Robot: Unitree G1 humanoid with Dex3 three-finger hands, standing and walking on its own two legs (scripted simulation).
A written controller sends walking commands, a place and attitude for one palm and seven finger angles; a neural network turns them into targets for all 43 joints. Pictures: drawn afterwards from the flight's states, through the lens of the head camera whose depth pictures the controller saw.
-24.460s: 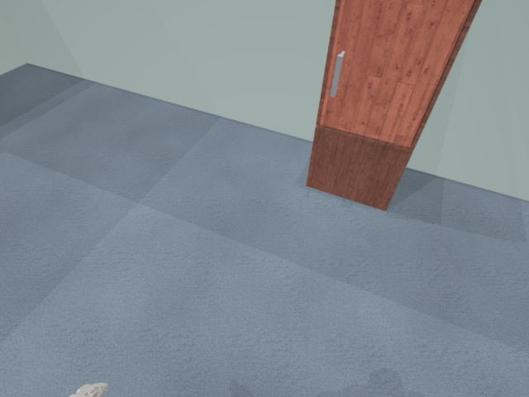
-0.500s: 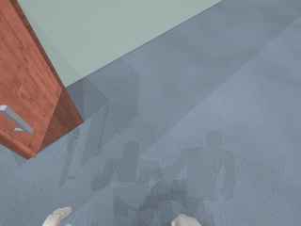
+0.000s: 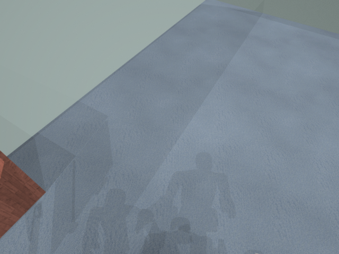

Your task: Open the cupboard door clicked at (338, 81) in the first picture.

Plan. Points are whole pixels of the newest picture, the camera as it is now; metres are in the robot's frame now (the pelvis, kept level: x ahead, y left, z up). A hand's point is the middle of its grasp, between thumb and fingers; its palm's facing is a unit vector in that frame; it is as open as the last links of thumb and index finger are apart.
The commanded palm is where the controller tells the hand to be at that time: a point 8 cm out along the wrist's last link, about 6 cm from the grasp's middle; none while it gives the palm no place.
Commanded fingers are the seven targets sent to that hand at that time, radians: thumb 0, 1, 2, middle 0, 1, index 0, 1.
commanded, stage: walk to a spot facing it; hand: left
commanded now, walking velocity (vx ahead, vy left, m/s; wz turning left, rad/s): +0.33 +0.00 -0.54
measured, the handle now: out of the picture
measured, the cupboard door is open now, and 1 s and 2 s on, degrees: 45 45 45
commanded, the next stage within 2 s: turn to face it in 1.14 s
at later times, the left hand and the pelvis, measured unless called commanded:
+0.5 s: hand (157, 175) +0.37 +0.06 -0.16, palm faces -0.27 -0.94 -0.21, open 7.3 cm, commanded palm none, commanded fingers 0.00 0.90 0.90 -0.20 -0.30 -0.20 -0.30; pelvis +0.20 -0.09 +0.00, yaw -14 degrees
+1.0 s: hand (172, 178) +0.37 +0.01 -0.17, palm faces -0.19 -0.97 -0.15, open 7.4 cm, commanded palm none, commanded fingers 0.00 0.90 0.90 -0.20 -0.30 -0.20 -0.30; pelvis +0.46 -0.17 -0.01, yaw -19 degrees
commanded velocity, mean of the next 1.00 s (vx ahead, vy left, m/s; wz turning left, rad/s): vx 0.37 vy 0.00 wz -0.17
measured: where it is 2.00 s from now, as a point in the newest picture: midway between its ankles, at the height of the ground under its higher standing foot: (217, 170)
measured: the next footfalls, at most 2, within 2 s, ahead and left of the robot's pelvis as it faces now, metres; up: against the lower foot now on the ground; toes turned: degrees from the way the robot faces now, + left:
right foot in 0.38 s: +0.26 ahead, -0.14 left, +0.00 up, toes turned -19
left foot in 0.98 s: +0.58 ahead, -0.13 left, +0.00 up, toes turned -13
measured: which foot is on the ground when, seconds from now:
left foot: down 0.00-0.36, up 0.38-0.96, down 0.98-1.00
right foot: up 0.00-0.36, down 0.38-0.96, up 0.98-1.00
